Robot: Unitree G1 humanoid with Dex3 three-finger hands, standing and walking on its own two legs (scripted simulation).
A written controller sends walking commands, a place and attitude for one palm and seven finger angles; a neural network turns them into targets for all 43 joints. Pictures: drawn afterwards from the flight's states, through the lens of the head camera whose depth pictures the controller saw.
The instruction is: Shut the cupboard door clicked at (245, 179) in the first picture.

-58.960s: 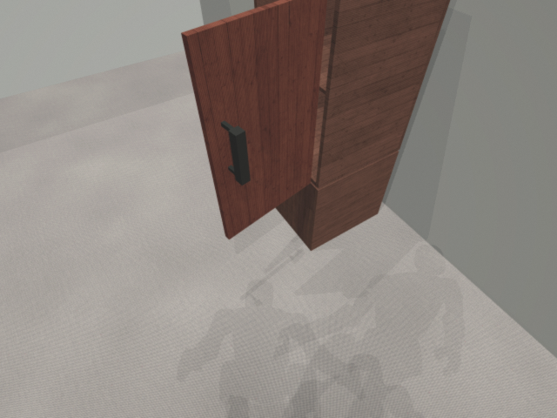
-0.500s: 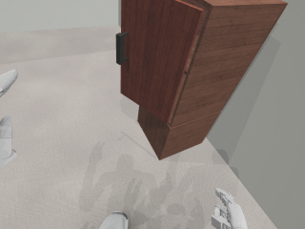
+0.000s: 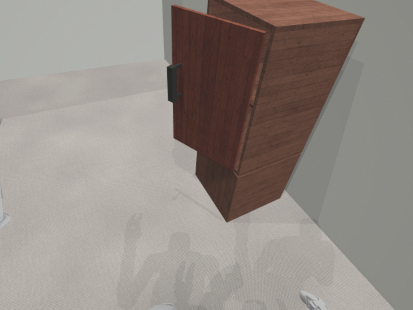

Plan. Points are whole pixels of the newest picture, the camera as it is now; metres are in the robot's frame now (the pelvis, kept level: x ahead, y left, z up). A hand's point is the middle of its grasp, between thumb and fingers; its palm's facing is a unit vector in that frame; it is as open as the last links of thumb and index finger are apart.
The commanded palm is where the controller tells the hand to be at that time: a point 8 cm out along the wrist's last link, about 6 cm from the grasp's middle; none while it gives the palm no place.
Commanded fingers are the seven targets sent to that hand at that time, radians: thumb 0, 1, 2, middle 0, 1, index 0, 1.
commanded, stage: stop stepping back and stand still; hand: left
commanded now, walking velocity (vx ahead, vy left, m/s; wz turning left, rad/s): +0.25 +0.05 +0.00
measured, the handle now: (175, 82) +0.93 +0.19 -0.01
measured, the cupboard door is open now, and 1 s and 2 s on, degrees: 26 26 26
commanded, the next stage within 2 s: let the arm hang, fingers relaxed in 0.40 s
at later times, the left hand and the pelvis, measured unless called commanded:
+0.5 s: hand out of the picture +0.20 +0.32 +0.20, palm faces +0.47 -0.69 -0.56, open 7.4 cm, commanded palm none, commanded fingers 0.00 0.90 0.90 -0.20 -0.30 -0.20 -0.30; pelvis +0.02 +0.04 -0.01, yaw +2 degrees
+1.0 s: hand out of the picture +0.00 +0.26 -0.17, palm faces +0.12 -0.97 -0.21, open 7.1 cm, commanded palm none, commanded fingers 0.00 0.90 0.90 -0.20 -0.30 -0.20 -0.30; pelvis +0.00 +0.06 +0.00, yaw +5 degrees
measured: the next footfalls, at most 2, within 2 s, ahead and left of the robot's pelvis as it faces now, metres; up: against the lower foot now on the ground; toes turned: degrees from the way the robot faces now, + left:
left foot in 0.18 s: +0.05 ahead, +0.19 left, +0.00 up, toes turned +10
right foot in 0.46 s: +0.08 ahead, -0.05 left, +0.00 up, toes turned -2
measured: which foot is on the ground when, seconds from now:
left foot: up 0.00-0.16, down 0.18-1.00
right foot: down 0.00-0.22, up 0.24-0.44, down 0.46-1.00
